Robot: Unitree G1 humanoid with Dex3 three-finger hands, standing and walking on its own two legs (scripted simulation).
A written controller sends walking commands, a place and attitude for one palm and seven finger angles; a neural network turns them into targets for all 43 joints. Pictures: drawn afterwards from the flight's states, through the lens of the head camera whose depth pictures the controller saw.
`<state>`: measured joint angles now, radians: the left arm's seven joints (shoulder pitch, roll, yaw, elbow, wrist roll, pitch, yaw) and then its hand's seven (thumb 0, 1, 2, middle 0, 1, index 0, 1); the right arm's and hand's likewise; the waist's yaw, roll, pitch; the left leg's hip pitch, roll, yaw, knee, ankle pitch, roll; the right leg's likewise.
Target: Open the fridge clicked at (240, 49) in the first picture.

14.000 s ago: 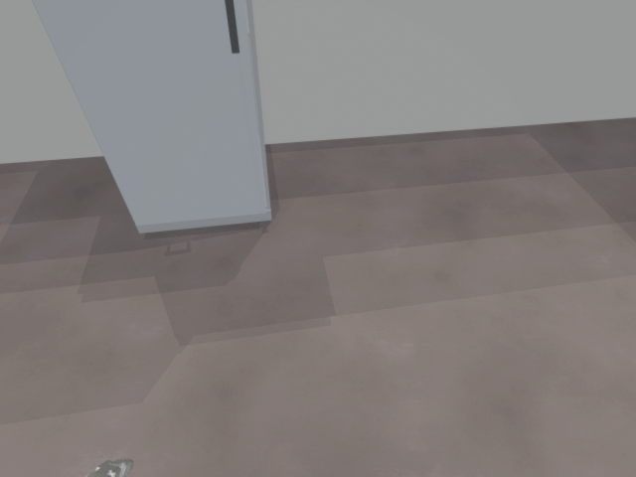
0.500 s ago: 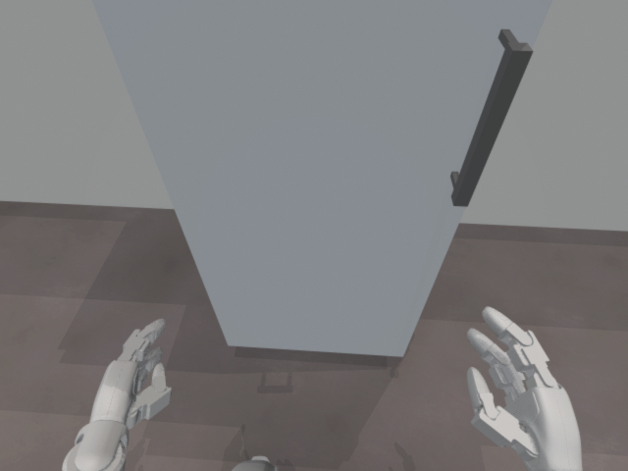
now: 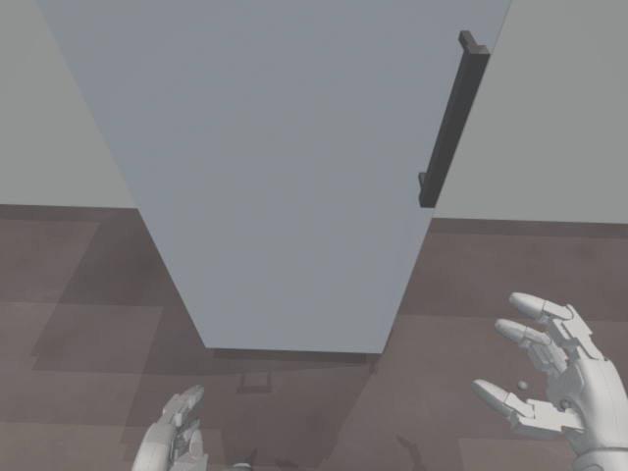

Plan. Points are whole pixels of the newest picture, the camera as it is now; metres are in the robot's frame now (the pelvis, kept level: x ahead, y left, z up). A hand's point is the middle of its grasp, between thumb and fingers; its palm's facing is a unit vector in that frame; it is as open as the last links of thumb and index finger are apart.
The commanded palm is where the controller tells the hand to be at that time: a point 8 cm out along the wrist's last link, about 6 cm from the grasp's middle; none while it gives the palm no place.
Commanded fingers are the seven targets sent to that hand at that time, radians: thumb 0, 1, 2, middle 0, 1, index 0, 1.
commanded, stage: raise the hand to about handle height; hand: right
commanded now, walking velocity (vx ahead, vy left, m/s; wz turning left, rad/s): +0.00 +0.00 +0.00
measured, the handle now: (444, 129) +0.52 -0.14 +0.18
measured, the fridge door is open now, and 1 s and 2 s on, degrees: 0 0 0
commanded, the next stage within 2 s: move the hooked fingers beside the handle in 1.26 s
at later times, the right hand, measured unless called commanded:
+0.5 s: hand (585, 313) +0.26 -0.24 +0.16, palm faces +0.07 +0.99 -0.08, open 13.7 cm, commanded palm +0.23 -0.28 +0.17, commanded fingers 0.00 0.50 -0.30 0.30 1.20 0.30 1.20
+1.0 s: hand (603, 266) +0.29 -0.25 +0.19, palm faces +0.05 +1.00 -0.06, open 13.9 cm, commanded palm +0.25 -0.29 +0.20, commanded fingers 0.00 0.50 -0.30 0.30 1.20 0.30 1.20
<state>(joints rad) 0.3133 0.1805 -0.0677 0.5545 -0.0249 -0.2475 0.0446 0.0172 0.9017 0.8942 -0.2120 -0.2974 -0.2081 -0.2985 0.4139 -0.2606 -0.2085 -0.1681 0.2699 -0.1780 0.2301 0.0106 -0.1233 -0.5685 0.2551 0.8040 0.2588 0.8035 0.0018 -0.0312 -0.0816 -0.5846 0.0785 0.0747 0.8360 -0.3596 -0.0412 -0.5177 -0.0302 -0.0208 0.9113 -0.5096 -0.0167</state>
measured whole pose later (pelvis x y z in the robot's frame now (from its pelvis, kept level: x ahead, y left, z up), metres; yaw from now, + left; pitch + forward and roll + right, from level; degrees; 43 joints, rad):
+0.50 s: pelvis +0.01 +0.02 +0.03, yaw -1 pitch +0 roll +1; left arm 0.25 0.26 -0.07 0.57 -0.05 -0.29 0.10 0.02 0.91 0.89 -0.21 -0.30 -0.20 -0.30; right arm 0.10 -0.38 -0.38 0.05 0.34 -0.01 0.40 0.00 0.43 -0.33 0.29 1.16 0.30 1.16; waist -0.05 -0.04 -0.04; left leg -0.33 0.06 0.10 0.62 -0.30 -0.02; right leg -0.26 -0.04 0.00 0.66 -0.41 0.01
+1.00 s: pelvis +0.01 +0.03 +0.04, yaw +0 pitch -1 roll +0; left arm 0.27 0.29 -0.06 0.59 -0.07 -0.24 0.11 0.02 0.91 0.89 -0.21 -0.30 -0.20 -0.30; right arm -0.09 -0.45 -0.47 0.21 0.33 0.10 0.47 -0.01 0.50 -0.30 0.30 1.20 0.30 1.20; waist -0.03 -0.05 -0.01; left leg -0.27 0.05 0.09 0.54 -0.25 -0.01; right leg -0.18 -0.04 -0.02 0.55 -0.35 0.02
